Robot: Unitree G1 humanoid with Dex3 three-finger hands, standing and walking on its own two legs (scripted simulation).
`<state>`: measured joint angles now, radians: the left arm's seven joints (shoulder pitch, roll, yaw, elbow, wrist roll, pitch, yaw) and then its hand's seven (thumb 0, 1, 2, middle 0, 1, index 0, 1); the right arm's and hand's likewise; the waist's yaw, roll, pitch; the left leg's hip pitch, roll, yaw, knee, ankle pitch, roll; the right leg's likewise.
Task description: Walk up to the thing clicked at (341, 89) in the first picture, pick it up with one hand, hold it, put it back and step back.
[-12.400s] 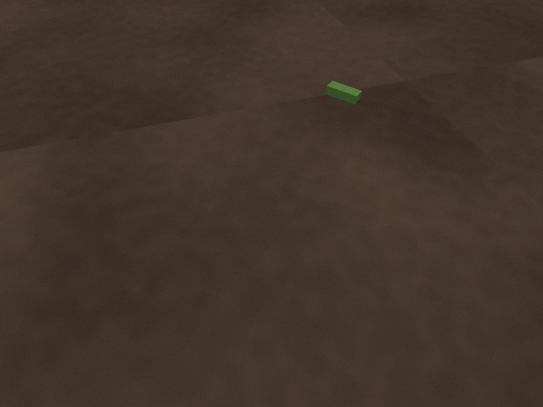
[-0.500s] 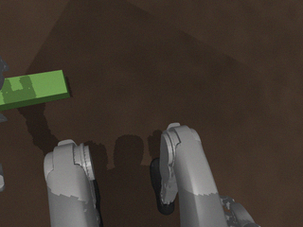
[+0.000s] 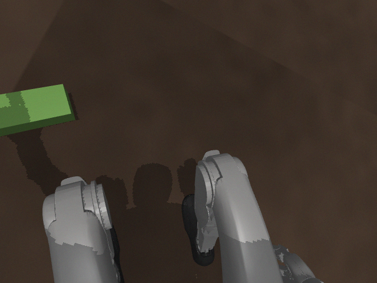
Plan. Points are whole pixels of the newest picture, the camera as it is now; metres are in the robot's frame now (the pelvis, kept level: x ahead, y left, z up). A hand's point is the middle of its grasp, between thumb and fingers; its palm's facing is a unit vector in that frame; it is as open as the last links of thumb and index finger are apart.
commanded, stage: rise first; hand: left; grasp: from above
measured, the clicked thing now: (21, 112) +0.50 +0.32 -0.30
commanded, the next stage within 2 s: approach in 1.48 s
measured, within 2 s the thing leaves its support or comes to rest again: neither
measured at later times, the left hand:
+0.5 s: hand out of the picture +0.45 +0.35 -0.19, palm faces -0.44 -0.12 -0.89, open 14.2 cm
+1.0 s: hand out of the picture +0.46 +0.35 -0.18, palm faces -0.44 -0.11 -0.89, open 14.2 cm
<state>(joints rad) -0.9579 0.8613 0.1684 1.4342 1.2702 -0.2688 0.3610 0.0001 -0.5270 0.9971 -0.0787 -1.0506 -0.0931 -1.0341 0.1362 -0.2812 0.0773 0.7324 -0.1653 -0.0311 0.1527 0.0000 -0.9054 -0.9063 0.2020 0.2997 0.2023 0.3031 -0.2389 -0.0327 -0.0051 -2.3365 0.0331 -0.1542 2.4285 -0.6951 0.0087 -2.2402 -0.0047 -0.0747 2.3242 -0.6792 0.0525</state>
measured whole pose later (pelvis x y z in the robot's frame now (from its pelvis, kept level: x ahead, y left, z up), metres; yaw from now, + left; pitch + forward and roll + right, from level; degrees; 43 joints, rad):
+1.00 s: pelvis +0.00 +0.00 -0.01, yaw -1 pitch +33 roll -11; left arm -0.99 0.92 0.17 1.48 1.29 -0.27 0.37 0.00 -0.56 1.05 -0.11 -1.00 -0.08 -1.02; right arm 0.14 -0.28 0.12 0.72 -0.18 -0.04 0.17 0.00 -0.90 -0.90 0.20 0.30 0.20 0.30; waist -0.27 -0.04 0.01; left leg -2.36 0.03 -0.17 2.46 -0.69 0.01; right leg -2.25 0.00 -0.09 2.34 -0.67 0.06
